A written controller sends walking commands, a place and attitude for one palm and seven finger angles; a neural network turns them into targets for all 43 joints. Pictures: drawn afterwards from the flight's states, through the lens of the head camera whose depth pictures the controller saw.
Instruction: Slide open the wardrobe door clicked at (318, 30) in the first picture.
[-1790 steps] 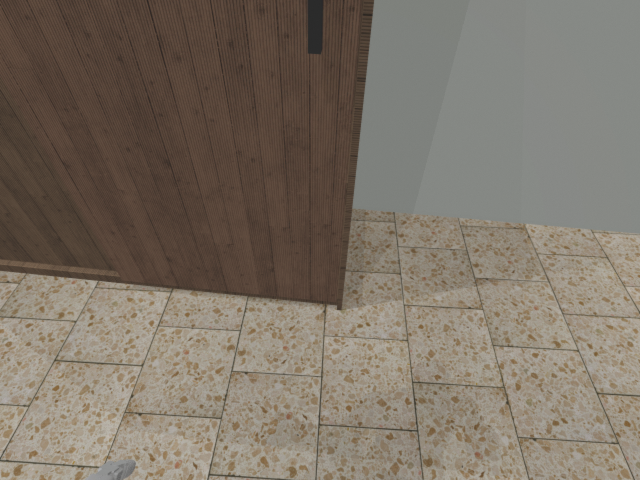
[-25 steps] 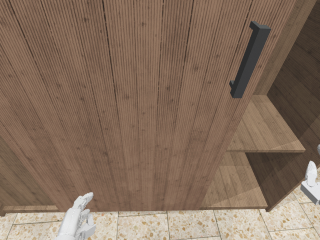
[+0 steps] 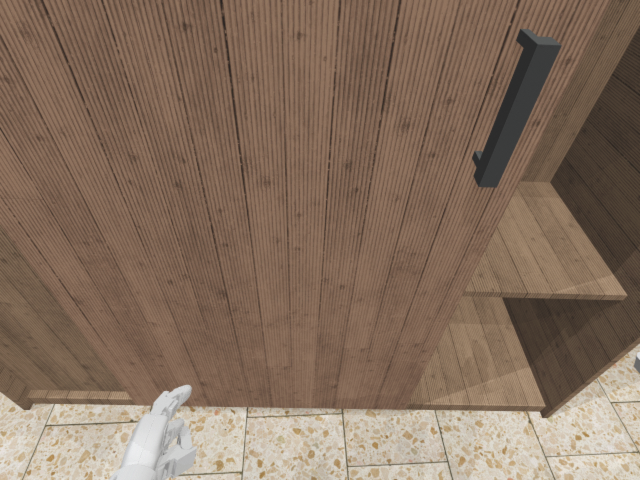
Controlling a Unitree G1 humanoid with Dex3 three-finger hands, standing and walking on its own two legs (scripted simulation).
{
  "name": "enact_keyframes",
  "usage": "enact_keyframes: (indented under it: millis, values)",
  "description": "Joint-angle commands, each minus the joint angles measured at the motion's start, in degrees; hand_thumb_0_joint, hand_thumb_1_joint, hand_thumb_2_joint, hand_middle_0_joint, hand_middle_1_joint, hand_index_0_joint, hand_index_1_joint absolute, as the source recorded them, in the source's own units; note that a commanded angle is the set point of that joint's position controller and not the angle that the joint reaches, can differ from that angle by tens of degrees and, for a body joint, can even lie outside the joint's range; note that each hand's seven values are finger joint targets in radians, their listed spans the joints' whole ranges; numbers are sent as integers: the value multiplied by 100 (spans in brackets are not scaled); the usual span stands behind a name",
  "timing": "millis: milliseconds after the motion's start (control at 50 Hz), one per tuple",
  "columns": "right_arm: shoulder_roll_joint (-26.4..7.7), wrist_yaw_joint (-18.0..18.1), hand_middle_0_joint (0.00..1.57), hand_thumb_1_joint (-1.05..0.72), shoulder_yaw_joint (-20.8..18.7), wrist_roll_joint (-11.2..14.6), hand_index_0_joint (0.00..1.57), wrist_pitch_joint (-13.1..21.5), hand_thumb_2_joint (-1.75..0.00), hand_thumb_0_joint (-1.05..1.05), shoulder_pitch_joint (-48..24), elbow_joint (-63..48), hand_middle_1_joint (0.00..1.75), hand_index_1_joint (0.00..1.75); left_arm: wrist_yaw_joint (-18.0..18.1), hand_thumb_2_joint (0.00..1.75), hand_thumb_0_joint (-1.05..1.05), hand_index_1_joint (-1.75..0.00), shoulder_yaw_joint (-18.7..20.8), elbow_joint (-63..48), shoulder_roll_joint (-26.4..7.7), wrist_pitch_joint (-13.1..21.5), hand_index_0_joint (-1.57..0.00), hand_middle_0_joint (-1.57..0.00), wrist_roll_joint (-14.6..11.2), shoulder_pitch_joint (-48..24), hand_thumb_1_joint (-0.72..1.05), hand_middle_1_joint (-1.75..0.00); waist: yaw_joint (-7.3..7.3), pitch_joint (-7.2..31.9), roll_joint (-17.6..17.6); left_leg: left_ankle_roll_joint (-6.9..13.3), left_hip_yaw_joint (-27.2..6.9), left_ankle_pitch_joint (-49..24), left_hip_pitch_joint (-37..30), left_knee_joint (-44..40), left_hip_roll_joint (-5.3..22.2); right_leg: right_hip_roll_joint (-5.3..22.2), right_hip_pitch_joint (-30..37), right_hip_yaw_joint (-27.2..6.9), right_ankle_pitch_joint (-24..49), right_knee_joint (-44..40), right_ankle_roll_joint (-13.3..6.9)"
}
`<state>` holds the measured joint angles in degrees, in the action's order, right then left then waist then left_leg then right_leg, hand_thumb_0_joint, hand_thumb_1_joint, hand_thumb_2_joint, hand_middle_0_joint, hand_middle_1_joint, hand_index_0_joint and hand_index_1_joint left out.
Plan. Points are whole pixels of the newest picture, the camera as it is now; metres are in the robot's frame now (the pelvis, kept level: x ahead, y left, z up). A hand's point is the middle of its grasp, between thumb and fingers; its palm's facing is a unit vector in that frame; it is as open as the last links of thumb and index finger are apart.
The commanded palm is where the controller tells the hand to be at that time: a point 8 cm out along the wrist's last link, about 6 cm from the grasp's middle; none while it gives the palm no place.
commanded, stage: step back with the hand held close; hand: right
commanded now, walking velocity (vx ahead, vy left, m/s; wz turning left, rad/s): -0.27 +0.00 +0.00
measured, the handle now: (504, 112) +0.46 -0.21 +0.27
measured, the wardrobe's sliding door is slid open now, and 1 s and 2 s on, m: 0.45 0.45 0.45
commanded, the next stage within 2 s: stop stepping back and stand still in 1.14 s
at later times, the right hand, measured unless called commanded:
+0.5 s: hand out of the picture +0.14 -0.29 +0.15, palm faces +0.46 +0.77 -0.45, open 7.5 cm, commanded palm +0.08 -0.32 +0.17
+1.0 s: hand out of the picture +0.08 -0.30 +0.15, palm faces +0.41 +0.78 -0.47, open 7.5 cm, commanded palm +0.01 -0.34 +0.17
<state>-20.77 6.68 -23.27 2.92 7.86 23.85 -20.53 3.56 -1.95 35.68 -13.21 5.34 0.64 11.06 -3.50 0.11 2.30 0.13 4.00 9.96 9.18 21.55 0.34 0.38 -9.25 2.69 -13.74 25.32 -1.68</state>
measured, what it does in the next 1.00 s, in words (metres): walks backwards: left foot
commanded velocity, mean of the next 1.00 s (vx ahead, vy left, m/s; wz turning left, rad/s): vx -0.32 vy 0.00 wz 0.01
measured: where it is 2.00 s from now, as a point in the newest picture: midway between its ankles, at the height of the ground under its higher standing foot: outside the picture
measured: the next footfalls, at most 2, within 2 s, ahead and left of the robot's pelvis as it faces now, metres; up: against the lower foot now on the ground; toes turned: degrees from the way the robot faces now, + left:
left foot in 0.66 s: -0.02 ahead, +0.11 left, +0.00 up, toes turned -6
left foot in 1.28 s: -0.25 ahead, +0.10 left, +0.00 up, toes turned +4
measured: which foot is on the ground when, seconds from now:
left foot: down 0.00-0.54, up 0.56-0.64, down 0.66-0.98, up 1.00-1.00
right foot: down 0.00-1.00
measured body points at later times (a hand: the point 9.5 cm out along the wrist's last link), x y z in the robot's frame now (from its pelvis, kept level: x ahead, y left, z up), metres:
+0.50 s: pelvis -0.06 -0.02 -0.01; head -0.05 -0.03 +0.44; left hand +0.11 +0.22 -0.09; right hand +0.11 -0.33 +0.17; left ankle +0.02 +0.12 -0.74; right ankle +0.00 -0.10 -0.74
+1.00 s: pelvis -0.12 -0.04 -0.02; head -0.09 -0.08 +0.43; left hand +0.07 +0.21 -0.07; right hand +0.05 -0.34 +0.18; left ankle -0.07 +0.11 -0.74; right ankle +0.00 -0.10 -0.74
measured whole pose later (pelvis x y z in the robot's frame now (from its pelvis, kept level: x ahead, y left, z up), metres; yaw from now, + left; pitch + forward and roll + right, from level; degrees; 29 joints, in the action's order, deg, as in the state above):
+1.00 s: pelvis -0.12 -0.04 -0.02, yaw -2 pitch +0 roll +4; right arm -26.3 6.9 -25.5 0.1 17.2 28.4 -30.2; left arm 4.1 1.2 32.7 -13.1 6.7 0.5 10.4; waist -0.5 -2.5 -0.7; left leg -1.7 -3.4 15.2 21.4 34.9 -4.6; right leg -0.9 -27.9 -0.3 -5.3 33.2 -4.5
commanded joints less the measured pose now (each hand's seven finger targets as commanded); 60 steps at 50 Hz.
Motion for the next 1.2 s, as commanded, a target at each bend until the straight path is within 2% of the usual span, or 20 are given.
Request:
enact_keyframes:
  millis: [0, 60, 220, 320, 400, 460, 520, 560, 600, 660, 720, 820, 860, 920, 960, 980, 1020, 1060, 1140, 1180]
  values:
    - [-984, 48, 20, -90, -464, -16, 20, 453, -90, 0, 217, -1287, 30, 30, 88, 90, 0, -30, 363, -1078, -731, 132, -20, -20, 8, -578, 90, -30, 137, 847, 190, 30, -544, -1386, 5, -42, 407, 290, 2, -450, 1737, -268, -3]
    - [-1179, 89, 20, -90, -680, -5, 20, 476, -90, 0, 400, -1557, 30, 30, 109, 90, 0, -30, 427, -1237, -730, 14, -20, -20, -26, -568, 90, -30, 146, 1013, -121, -27, -541, -1525, -33, 144, 362, 333, -186, -470, 1763, -249, -12]
    - [-1273, 159, 20, -90, -884, -66, 20, 640, -90, 0, 434, -1647, 30, 30, 188, 90, 0, -30, 475, -1372, -763, 26, -20, -20, -64, -518, 90, -30, 142, 742, 170, -95, -587, -967, -289, 608, 194, 485, -1296, -698, 559, -579, -184]
    - [-1118, 186, 20, -90, -742, -187, 20, 746, -90, 0, 179, -1512, 30, 30, 180, 90, 0, -30, 496, -1345, -811, 180, -20, -20, -92, -422, 90, -30, 191, 304, -32, -73, -857, 246, -232, 452, 253, 476, -2272, -793, -1534, -659, -339]
    - [-1162, 234, 20, -90, -709, -223, 20, 864, -90, 0, 8, -1628, 30, 30, 153, 90, 0, -30, 500, -1250, -788, 299, -20, -20, -64, -249, 90, -30, 268, 287, -360, 70, -1064, 1256, 563, -104, 499, 275, -1841, -744, -1600, -137, -259]
    - [-1239, 300, 20, -90, -756, -240, 20, 974, -90, 0, -38, -1832, 30, 30, 160, 90, 0, -30, 480, -1197, -803, 390, -20, -20, -40, -231, 90, -30, 292, 326, -24, 32, -879, 1408, 842, 45, 384, 369, -1662, -897, -1663, -252, -266]
    - [-1245, 292, 20, -90, -929, -351, 20, 1079, -90, 0, 22, -1905, 30, 30, 193, 90, 0, -30, 502, -1242, -882, 503, -20, -20, -38, -327, 90, -30, 205, 501, 901, -152, -524, 420, -608, 1574, -241, 1027, -2925, -1733, -2657, -1487, -542]
    - [-1260, 259, 20, -90, -1035, -407, 20, 1099, -90, 0, 124, -1825, 30, 30, 179, 90, 0, -30, 531, -1271, -803, 560, -20, -20, -25, -368, 90, -30, 150, 570, 927, -160, -529, -269, -932, 2170, -359, 1206, -3133, -1846, -2292, -1412, -678]
    - [-1204, 194, 20, -90, -1051, -408, 20, 1140, -90, 0, 225, -1666, 30, 30, 150, 90, 0, -30, 533, -1215, -784, 610, -20, -20, 21, -394, 90, -30, 160, 354, 730, -155, -652, 128, -934, 2105, -404, 1190, -3342, -1818, -2232, -1309, -715]
    - [-1182, 102, 20, -90, -896, -255, 20, 1197, -90, 0, 213, -1688, 30, 30, 104, 90, 0, -30, 521, -1083, -772, 651, -20, -20, 41, -351, 90, -30, 235, 418, 168, 31, -1082, -815, 14, 952, -120, 710, -2063, -1295, -532, -439, -382]
    - [-1182, 85, 20, -90, -702, -201, 20, 1182, -90, 0, -39, -1739, 30, 30, 89, 90, 0, -30, 575, -970, -712, 607, -20, -20, 30, -294, 90, -30, 282, 1069, -127, 44, -1379, -1544, 647, 572, 174, 441, -680, -739, 965, 211, -92]
    - [-1497, 160, 20, -90, -865, -142, 20, 1173, -90, 0, 144, -1910, 30, 30, 57, 90, 0, -30, 599, -1012, -613, 381, -20, -20, -38, -296, 90, -30, 347, 720, -772, 425, -1862, 427, 2051, -675, 880, -102, -143, -363, -342, 1355, 127]
    - [-1624, 213, 20, -90, -989, -132, 20, 1191, -90, 0, 198, -2008, 30, 30, 51, 90, 0, -30, 571, -1004, -554, 328, -20, -20, -41, -314, 90, -30, 358, 530, -745, 529, -1725, 716, 2463, -716, 1014, -169, -53, -382, -301, 1551, 160]
    - [-1651, 212, 20, -90, -1078, -123, 20, 1274, -90, 0, 155, -2177, 30, 30, 118, 90, 0, -30, 565, -1097, -709, 334, -20, -20, -54, -345, 90, -30, 372, 466, 258, 98, -1016, 942, 2179, 247, 125, 368, -370, -1152, -595, 14, -17]
    - [-1533, 159, 20, -90, -1246, -270, 20, 1373, -90, 0, 47, -2257, 30, 30, 158, 90, 0, -30, 642, -1204, -947, 540, -20, -20, 18, -578, 90, -30, 279, 810, 2095, -190, -491, 1091, -376, 3185, -1002, 1826, -2904, -3030, -3764, -2538, -625]
    - [-1661, 138, 20, -90, -1269, -264, 20, 1378, -90, 0, -117, -2186, 30, 30, 170, 90, 0, -30, 641, -1167, -851, 608, -20, -20, 49, -615, 90, -30, 277, 708, 1873, -130, -751, 1399, -529, 4387, -999, 2082, -3397, -3282, -3614, -2761, -742]
    - [-1462, 122, 20, -90, -1162, -180, 20, 1268, -90, 0, 92, -1835, 30, 30, 53, 90, 0, -30, 710, -907, -665, 693, -20, -20, 44, -468, 90, -30, 126, 859, 564, -29, -705, 1613, 382, 4509, -848, 1637, -2154, -2302, -2158, -2050, -657]
    - [-1177, 149, 20, -90, -786, -65, 20, 1129, -90, 0, 251, -1910, 30, 30, -54, 90, 0, -30, 698, -759, -598, 766, -20, -20, -30, -450, 90, -30, 77, 1059, 724, 27, -314, 1888, 798, 3765, -756, 1299, -1081, -1643, -1705, -1987, -409]
    - [-1196, 195, 20, -90, -461, 4, 20, 1037, -90, 0, -86, -2148, 30, 30, -64, 90, 0, -30, 575, -507, -508, 842, -20, -20, 26, -275, 90, -30, 176, 1326, 1102, 244, 7, 2303, 603, 1596, -649, 1222, 37, -1343, -1173, -2285, 217]
    - [-1356, 190, 20, -90, -526, -3, 20, 1042, -90, 0, -236, -2165, 30, 30, -67, 90, 0, -30, 577, -412, -506, 775, -20, -20, 117, -162, 90, -30, 188, 1436, 1225, 379, -84, 2001, 381, 176, -474, 1119, 423, -1086, -231, -1999, 593]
